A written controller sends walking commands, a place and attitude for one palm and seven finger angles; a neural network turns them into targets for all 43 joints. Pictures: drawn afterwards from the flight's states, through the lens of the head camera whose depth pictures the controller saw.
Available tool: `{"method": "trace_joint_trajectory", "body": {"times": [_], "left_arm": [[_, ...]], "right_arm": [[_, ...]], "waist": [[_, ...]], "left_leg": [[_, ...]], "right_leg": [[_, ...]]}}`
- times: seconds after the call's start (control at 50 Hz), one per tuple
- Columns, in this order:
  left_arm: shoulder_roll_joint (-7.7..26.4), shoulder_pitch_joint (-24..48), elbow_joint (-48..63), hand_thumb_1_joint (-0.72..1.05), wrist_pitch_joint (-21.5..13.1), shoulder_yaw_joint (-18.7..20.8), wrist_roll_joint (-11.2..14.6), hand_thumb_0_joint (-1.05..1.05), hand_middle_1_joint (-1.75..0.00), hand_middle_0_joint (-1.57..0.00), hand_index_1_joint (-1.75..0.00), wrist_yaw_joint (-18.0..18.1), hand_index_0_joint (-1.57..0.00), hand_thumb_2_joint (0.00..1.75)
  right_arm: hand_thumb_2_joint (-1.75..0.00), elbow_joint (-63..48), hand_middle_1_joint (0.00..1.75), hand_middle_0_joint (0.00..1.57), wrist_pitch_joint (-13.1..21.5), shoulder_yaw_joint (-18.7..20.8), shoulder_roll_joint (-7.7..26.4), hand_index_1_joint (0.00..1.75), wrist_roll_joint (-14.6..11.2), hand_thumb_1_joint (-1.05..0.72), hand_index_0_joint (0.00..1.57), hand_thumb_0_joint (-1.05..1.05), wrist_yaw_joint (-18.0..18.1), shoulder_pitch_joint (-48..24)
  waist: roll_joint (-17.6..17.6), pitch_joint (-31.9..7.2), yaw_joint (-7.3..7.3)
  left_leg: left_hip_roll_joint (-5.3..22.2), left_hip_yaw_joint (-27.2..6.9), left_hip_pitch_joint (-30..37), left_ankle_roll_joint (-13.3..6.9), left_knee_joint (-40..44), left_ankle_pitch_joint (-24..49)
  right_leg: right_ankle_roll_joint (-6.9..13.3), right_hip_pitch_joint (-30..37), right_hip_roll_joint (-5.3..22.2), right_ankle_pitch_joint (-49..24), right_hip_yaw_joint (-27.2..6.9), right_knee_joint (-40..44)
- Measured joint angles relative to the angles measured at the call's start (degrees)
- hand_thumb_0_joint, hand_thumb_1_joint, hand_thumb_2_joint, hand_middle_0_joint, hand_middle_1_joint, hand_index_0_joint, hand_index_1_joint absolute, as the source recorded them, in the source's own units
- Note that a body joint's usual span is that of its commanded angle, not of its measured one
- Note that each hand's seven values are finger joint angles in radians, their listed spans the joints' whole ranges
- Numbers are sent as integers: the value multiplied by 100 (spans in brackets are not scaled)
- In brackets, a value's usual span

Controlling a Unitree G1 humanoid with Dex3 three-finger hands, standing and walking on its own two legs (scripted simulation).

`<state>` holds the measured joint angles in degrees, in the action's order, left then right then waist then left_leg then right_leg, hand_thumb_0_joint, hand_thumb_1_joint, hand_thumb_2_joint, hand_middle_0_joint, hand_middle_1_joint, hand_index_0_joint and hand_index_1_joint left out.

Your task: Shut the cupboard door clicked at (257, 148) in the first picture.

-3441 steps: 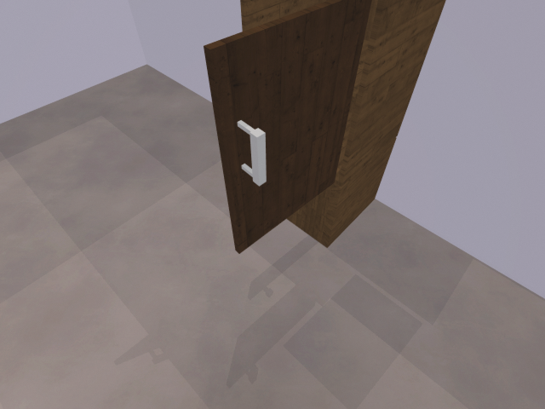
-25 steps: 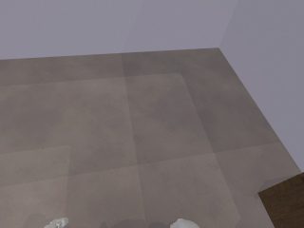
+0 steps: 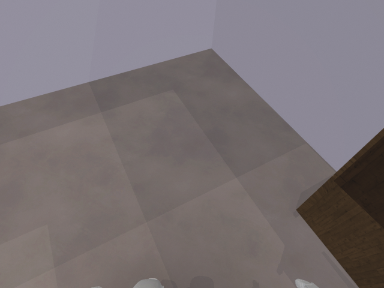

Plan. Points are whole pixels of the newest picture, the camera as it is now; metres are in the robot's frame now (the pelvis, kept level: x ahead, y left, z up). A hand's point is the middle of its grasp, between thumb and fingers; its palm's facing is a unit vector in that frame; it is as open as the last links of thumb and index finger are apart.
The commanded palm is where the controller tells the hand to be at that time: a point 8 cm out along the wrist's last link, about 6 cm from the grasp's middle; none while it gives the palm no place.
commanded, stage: turn to face it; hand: left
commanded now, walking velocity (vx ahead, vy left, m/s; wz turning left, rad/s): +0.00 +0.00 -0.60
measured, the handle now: out of the picture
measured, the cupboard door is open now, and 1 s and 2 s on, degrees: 3 3 3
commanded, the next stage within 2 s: take the last steps up to it in 1.52 s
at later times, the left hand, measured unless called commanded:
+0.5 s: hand (131, 265) +0.18 +0.16 -0.15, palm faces -0.30 -0.91 -0.29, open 7.4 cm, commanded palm none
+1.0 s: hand (147, 240) +0.24 +0.13 -0.16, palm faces -0.55 -0.81 -0.21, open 7.4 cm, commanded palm none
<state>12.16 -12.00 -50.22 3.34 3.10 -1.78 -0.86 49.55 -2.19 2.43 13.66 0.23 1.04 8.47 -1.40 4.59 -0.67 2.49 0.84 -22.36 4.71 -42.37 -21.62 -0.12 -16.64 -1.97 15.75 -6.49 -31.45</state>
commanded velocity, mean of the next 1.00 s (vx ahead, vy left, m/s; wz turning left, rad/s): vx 0.00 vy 0.00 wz -0.60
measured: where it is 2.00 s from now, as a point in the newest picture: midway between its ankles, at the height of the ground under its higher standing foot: outside the picture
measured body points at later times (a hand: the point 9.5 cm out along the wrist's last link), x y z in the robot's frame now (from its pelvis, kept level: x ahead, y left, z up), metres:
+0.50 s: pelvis +0.01 -0.01 -0.01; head +0.04 -0.05 +0.44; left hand +0.20 +0.20 -0.13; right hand -0.03 -0.29 -0.16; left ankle +0.01 +0.13 -0.69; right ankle -0.02 -0.12 -0.73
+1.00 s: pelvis +0.04 +0.00 +0.01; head +0.10 +0.00 +0.45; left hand +0.27 +0.17 -0.14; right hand -0.04 -0.25 -0.12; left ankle +0.10 +0.11 -0.73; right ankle -0.06 -0.09 -0.65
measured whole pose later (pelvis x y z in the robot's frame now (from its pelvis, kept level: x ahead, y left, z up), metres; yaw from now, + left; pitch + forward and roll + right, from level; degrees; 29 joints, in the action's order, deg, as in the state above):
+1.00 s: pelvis +0.04 +0.00 +0.01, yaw -36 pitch +1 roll -2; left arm 16.0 -9.7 -50.7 5.0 5.2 -1.3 -2.3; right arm 49.8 -0.6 0.3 11.7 1.7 1.9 12.4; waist -1.4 4.7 -0.7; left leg 6.5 7.2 -13.3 0.6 -28.2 -15.5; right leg -3.0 -27.2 -0.3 26.9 0.7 -61.3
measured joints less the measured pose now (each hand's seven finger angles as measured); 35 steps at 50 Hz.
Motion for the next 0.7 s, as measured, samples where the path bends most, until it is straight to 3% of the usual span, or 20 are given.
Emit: {"method": "trace_joint_trajectory", "body": {"times": [0.04,0.1,0.16,0.2,0.26,0.36,0.42,0.48,0.54,0.6,0.7], "left_arm": [[32,-74,-20,90,58,35,32,0,-30,-21,-30,-6,-20,90],[185,-10,-88,91,155,118,56,0,-30,-21,-30,-31,-20,90],[322,36,-96,91,167,206,23,1,-30,-20,-30,-105,-20,90],[373,74,-69,91,173,238,27,1,-30,-20,-30,-144,-20,90],[391,126,-36,91,184,248,41,0,-30,-20,-30,-172,-19,90],[344,246,-13,91,155,201,41,0,-30,-20,-30,-184,-19,90],[342,262,76,91,45,145,33,0,-30,-20,-30,-192,-19,90],[153,334,49,91,-114,62,37,0,-30,-20,-30,-88,-19,90],[35,248,71,91,-129,11,51,0,-30,-20,-30,7,-20,90],[19,151,43,91,-102,-13,42,0,-30,-20,-30,45,-20,90],[27,57,-11,90,-48,-23,5,0,-30,-20,-30,13,-20,90]], "right_arm": [[-90,-60,30,20,96,-35,-8,30,3,-91,20,0,12,39],[-90,-68,30,20,178,-126,-134,30,82,-91,20,0,32,92],[-90,-61,30,20,173,-206,-230,30,131,-91,20,0,54,231],[-90,-32,30,20,153,-222,-246,30,140,-91,20,0,71,301],[-90,37,30,20,146,-190,-225,30,140,-90,21,0,75,373],[-90,141,30,20,123,-84,-107,30,136,-90,21,0,24,465],[-90,186,30,20,76,-13,4,30,94,-90,21,0,-16,594],[-90,318,30,20,-106,72,220,30,51,-91,20,0,20,469],[-90,351,30,20,-166,89,264,30,49,-91,20,0,39,320],[-90,249,30,20,-130,61,193,30,49,-91,20,1,-3,193],[-90,79,30,20,-74,29,76,30,34,-91,20,0,-38,56]], "waist": [[-8,-92,0],[-146,-43,-26],[-142,-12,-36],[-82,15,-41],[37,40,-30],[235,67,85],[280,-13,129],[546,58,148],[522,70,125],[351,46,114],[155,-26,60]], "left_leg": [[-9,28,361,-153,866,471],[67,248,407,-452,793,486],[243,418,646,-452,1089,529],[355,526,783,-429,1285,610],[505,726,917,-393,1410,630],[728,1085,977,-262,1152,409],[837,1256,821,-125,587,80],[648,576,166,-71,-1054,-846],[361,300,-366,-13,-2079,-651],[241,196,-593,50,-2031,-293],[121,66,-400,57,-968,-133]], "right_leg": [[-89,-156,-94,130,-117,-254],[-99,-662,-108,1197,71,-1636],[-198,-1054,-9,1241,470,-2870],[-259,-1123,107,1131,658,-3093],[-300,-1014,259,1028,815,-2746],[-215,-495,341,892,990,-1449],[-42,53,340,97,1053,-254],[131,-57,192,352,978,-489],[142,37,152,194,774,-210],[162,120,120,-18,539,104],[123,109,28,-107,207,233]]}}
